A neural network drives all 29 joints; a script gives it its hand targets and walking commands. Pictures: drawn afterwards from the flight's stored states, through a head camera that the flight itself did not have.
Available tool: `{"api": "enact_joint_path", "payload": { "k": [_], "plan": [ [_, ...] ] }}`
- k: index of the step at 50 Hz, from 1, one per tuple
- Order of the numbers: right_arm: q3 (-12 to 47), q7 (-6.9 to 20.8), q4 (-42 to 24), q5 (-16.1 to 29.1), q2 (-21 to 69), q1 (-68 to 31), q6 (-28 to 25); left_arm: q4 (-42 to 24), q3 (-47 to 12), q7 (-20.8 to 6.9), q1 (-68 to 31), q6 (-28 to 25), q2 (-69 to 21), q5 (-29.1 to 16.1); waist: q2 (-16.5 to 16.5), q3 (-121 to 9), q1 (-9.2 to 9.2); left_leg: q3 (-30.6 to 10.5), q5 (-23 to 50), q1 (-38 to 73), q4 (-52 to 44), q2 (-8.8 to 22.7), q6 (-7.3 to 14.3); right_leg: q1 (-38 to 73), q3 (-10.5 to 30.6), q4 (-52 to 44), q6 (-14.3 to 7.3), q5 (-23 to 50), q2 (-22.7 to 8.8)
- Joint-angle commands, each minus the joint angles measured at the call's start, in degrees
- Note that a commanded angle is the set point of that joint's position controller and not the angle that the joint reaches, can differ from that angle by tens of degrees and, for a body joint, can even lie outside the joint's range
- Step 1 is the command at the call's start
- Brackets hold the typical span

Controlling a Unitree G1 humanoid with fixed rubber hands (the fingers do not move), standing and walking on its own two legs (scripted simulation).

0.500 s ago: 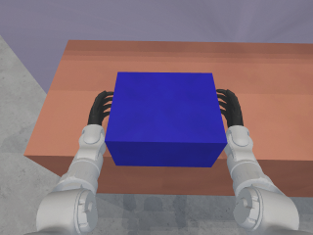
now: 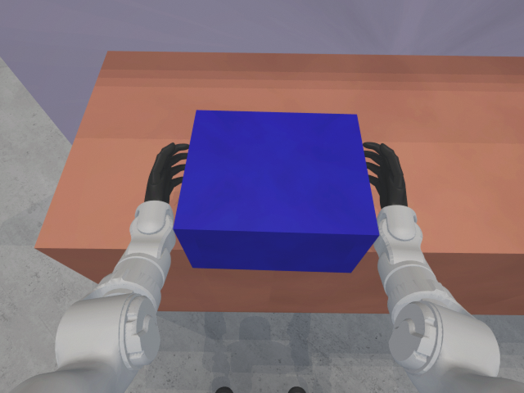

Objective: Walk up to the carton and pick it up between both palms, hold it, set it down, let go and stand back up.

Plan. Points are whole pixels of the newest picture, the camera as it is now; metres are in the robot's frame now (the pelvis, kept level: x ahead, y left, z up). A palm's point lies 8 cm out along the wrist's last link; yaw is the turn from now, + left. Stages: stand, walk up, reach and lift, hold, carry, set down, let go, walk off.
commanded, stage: set down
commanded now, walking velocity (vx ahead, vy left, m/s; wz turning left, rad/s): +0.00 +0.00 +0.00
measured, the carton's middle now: (274, 191) +0.44 -0.02 -0.02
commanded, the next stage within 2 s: none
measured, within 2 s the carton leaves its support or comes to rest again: rests again in 0.04 s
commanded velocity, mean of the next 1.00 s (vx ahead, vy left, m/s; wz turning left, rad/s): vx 0.00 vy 0.00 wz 0.00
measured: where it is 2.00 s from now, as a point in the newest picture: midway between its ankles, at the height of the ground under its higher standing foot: outside the picture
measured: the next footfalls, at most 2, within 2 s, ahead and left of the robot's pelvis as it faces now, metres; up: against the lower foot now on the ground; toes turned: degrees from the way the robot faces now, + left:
none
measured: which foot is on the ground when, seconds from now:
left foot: down 0.00-1.00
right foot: down 0.00-1.00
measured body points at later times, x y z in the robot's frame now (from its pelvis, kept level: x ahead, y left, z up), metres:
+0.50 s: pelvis +0.01 +0.00 +0.00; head +0.13 -0.01 +0.43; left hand +0.44 +0.16 +0.00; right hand +0.43 -0.20 +0.01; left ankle -0.01 +0.12 -0.74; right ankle -0.01 -0.11 -0.74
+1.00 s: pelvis +0.01 +0.00 +0.00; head +0.13 +0.00 +0.43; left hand +0.44 +0.16 +0.00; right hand +0.43 -0.20 +0.00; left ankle -0.01 +0.12 -0.74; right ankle -0.01 -0.11 -0.74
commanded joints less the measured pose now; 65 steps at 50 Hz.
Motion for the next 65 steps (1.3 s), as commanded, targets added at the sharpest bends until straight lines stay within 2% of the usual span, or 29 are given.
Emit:
{"api": "enact_joint_path", "payload": {
  "k": [1, 4, 13, 21, 28, 33, 37, 38, 42, 44, 46, 50, 54, 56, 59, 61, 64, 65],
  "plan": [
    [14.2, 8.2, 3.2, -6.0, 29.9, -25.2, -0.7, -5.5, -11.1, -4.7, -29.2, -3.0, -32.0, 5.0, 0.6, -32.5, -0.99, 1.4, 16.3, 17.7, 2.2, 0.4, -2.8, 15.5, -1.5, 2.6, 0.5, 17.3, 0.2],
    [13.6, 8.4, 3.4, -6.0, 29.3, -25.2, -0.8, -4.8, -10.4, -4.6, -28.5, -2.8, -32.1, 5.9, 0.6, -31.2, -0.75, 1.5, 17.3, 18.9, 3.1, 0.3, -2.8, 12.9, -1.6, 2.0, 0.3, 16.1, 0.5],
    [14.4, 8.2, 5.2, -5.8, 29.6, -21.9, -1.5, -4.1, -9.8, -5.0, -23.7, -3.4, -31.9, 6.6, -0.5, -29.7, -1.13, 1.2, 18.6, 16.2, 3.2, 0.2, -2.5, 15.7, -1.4, 3.4, 0.9, 21.7, 0.4],
    [13.7, 8.3, 4.4, -7.5, 29.3, -20.7, -1.0, -2.6, -7.7, -5.4, -22.3, -3.8, -30.0, 7.4, -2.3, -27.2, -0.94, 1.6, 12.5, 11.5, 1.4, -0.3, -1.2, 18.3, -0.3, 3.6, 1.4, 20.9, -0.7],
    [12.5, 8.2, 4.3, -7.8, 29.9, -18.9, -0.7, -2.7, -7.0, -5.7, -21.3, -3.3, -29.6, 8.1, -1.2, -25.7, -1.50, 1.6, 11.9, 12.0, 1.4, -0.3, -1.0, 17.2, -0.3, 3.5, 1.7, 20.1, -0.8],
    [12.5, 8.1, 3.8, -8.3, 30.5, -18.1, -0.8, -3.0, -6.6, -5.7, -20.6, -3.6, -29.3, 7.9, -2.1, -26.2, -1.42, 1.5, 12.2, 11.2, 1.4, -0.3, -1.0, 17.8, -0.3, 4.2, 1.8, 20.9, -0.9],
    [11.7, 8.3, 4.4, -8.4, 29.4, -17.2, -0.4, -2.3, -6.1, -5.8, -19.4, -3.1, -29.0, 8.7, -1.1, -24.6, -1.66, 1.4, 12.5, 11.9, 1.5, -0.3, -1.0, 17.7, -0.3, 3.9, 1.6, 20.9, -1.0],
    [11.8, 8.3, 4.7, -8.3, 29.8, -17.0, -0.4, -2.2, -5.8, -5.8, -19.0, -3.2, -29.1, 8.8, -1.8, -24.6, -1.51, 1.4, 12.4, 12.0, 1.5, -0.4, -1.2, 17.4, -0.4, 3.8, 1.7, 20.4, -0.7],
    [10.6, 8.5, 4.3, -8.7, 29.8, -17.0, -0.3, -3.2, -5.2, -5.6, -19.4, -3.1, -28.7, 9.4, -1.2, -24.1, -1.40, 1.3, 12.7, 13.2, 1.9, -0.2, -1.2, 14.7, -0.6, 3.8, 1.5, 18.6, -0.9],
    [10.1, 8.8, 4.1, -8.8, 29.1, -17.3, -0.4, -3.7, -6.1, -5.1, -19.9, -2.9, -29.1, 9.1, 0.2, -24.9, -1.36, 1.3, 13.7, 14.9, 2.5, -0.1, -1.5, 12.2, -0.9, 3.3, 1.1, 16.3, -0.5],
    [10.3, 9.0, 3.9, -8.4, 28.5, -17.3, -0.7, -4.2, -6.7, -4.8, -19.4, -2.9, -29.6, 9.6, 1.1, -25.7, -1.19, 1.3, 16.8, 17.6, 3.4, 0.2, -2.0, 10.4, -1.2, 2.9, 0.9, 16.3, -0.1],
    [9.5, 8.7, 4.3, -8.9, 27.6, -16.7, -0.8, -4.1, -6.6, -4.6, -18.9, -3.0, -29.2, 9.2, 0.0, -26.2, -2.16, 1.0, 15.7, 17.5, 3.7, 0.3, -1.9, 9.8, -1.4, 2.7, 0.7, 15.1, 0.1],
    [9.3, 8.8, 4.4, -9.0, 27.3, -16.5, -0.5, -3.4, -4.9, -4.8, -17.9, -2.5, -28.1, 10.2, -0.4, -24.2, -1.33, 1.1, 14.7, 15.7, 3.4, 0.0, -1.5, 11.1, -0.9, 3.0, 1.0, 16.1, -0.3],
    [9.1, 8.7, 4.5, -9.0, 27.3, -16.6, -0.5, -2.8, -4.6, -4.8, -17.5, -2.6, -27.8, 10.1, -0.7, -23.6, -1.58, 1.1, 15.4, 15.1, 3.6, -0.1, -1.4, 11.5, -1.0, 3.5, 1.3, 17.4, -0.3],
    [8.3, 8.6, 4.2, -8.3, 25.5, -16.6, -0.2, -3.5, -3.9, -4.6, -17.7, -2.4, -26.0, 9.9, -0.3, -24.1, -1.68, 1.0, 14.8, 15.6, 3.4, 0.0, -1.6, 11.1, -0.6, 3.3, 1.3, 16.3, -0.5],
    [8.6, 8.0, 4.8, -7.8, 23.8, -15.5, -0.3, -3.4, -3.6, -4.4, -17.1, -2.5, -24.6, 9.7, -0.2, -24.8, -2.13, 1.1, 15.5, 14.7, 3.7, -0.3, -1.7, 12.6, -0.3, 3.9, 1.3, 19.1, -0.6],
    [7.4, 7.1, 5.2, -6.7, 18.4, -15.6, -0.5, -3.6, -2.3, -3.2, -17.5, -2.5, -19.2, 9.4, -0.2, -26.0, -1.45, 1.2, 15.1, 15.1, 3.5, -0.2, -1.7, 12.2, -0.3, 4.1, 1.3, 18.1, -0.4],
    [7.0, 6.8, 5.9, -6.1, 17.4, -15.9, -0.5, -4.2, -2.3, -2.7, -18.3, -2.5, -18.6, 8.6, 0.3, -26.6, -2.21, 1.2, 15.7, 15.6, 3.9, -0.2, -1.8, 10.7, -0.5, 4.2, 1.1, 17.2, -0.3]
  ]
}}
